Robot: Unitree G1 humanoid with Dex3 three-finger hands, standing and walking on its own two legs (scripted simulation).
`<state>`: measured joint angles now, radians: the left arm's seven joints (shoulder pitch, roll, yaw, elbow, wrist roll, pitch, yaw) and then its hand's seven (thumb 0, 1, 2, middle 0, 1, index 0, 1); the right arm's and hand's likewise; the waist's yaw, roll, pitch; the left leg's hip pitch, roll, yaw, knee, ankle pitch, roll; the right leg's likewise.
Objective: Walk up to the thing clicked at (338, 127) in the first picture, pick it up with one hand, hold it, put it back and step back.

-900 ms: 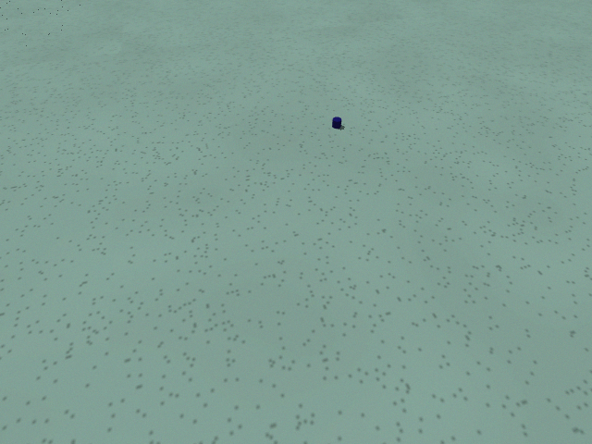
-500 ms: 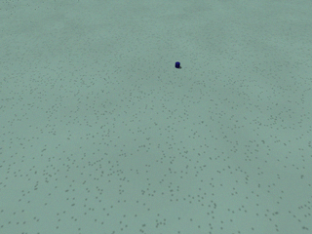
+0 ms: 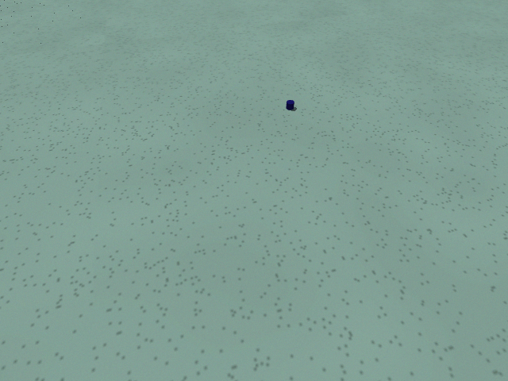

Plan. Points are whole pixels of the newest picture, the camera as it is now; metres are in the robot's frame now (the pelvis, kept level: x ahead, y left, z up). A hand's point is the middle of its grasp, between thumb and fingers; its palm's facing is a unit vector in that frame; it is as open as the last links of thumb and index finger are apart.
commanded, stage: stand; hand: left
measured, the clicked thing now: (290, 105) +1.99 -0.23 -0.76
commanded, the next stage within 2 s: walk up in 0.22 s
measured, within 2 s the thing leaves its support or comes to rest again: neither
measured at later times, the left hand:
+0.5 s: hand (114, 359) +0.20 +0.26 -0.12, palm faces -0.27 -0.85 -0.44, open 7.4 cm
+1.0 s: hand (180, 221) +0.53 +0.21 -0.18, palm faces -0.56 -0.68 -0.47, open 7.4 cm
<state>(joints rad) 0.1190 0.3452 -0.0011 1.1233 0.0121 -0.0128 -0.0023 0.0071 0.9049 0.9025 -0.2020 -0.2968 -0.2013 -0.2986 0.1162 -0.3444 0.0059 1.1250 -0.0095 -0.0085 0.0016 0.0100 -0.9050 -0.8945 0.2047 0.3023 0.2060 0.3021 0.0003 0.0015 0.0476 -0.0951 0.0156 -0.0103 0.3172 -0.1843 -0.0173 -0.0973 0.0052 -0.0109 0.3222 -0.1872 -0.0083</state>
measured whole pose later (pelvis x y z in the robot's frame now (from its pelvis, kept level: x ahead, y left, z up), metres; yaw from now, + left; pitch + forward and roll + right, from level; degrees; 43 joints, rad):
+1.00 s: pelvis +0.37 -0.04 -0.05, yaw -36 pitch +0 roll -3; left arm 0.41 0.44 0.04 0.97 0.02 -0.09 0.02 0.01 0.89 0.90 -0.21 -0.30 -0.21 -0.30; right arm 0.09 -0.51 -0.11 0.74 -0.05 0.00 0.18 0.01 -0.90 -0.89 0.21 0.30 0.21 0.30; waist 0.01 0.08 0.03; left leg -0.58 0.10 -0.03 0.71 -0.14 -0.03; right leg -0.04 -0.15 0.14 0.56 -0.51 0.06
